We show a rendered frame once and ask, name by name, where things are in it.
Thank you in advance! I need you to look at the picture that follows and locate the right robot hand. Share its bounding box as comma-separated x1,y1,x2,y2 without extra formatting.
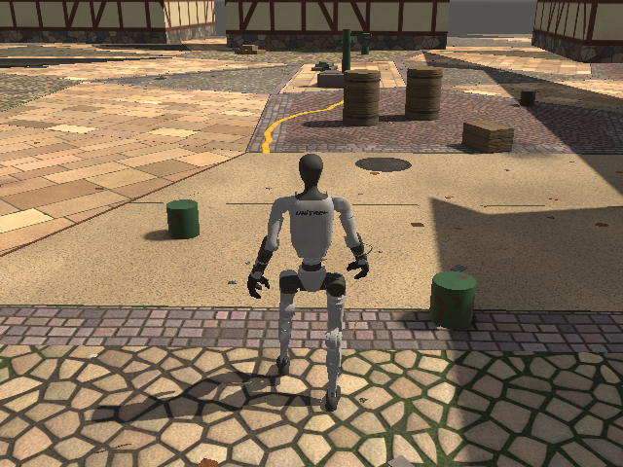
347,261,369,279

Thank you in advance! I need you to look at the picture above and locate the robot left forearm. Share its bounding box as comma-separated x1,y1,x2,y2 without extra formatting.
250,236,273,279

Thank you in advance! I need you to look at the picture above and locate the right robot upper arm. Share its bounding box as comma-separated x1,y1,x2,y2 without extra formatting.
331,196,360,248

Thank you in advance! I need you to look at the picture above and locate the left robot shin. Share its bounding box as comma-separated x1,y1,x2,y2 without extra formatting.
278,302,292,363

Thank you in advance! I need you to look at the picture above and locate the robot shin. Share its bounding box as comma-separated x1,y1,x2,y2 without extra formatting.
278,302,292,363
326,332,343,398

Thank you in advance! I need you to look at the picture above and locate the left robot upper arm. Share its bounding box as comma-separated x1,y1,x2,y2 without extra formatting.
264,197,291,252

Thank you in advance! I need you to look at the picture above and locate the left robot hand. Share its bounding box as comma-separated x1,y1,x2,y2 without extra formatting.
247,274,270,299

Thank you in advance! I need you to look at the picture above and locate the robot right forearm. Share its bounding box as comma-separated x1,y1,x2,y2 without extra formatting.
350,233,368,265

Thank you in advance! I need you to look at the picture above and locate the right robot shin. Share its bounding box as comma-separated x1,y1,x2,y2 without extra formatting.
326,332,343,398

